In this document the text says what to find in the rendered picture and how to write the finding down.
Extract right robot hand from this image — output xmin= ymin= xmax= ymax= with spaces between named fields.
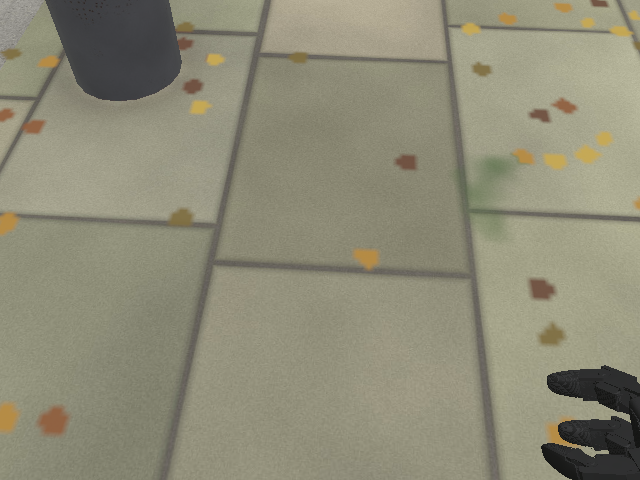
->
xmin=541 ymin=365 xmax=640 ymax=480

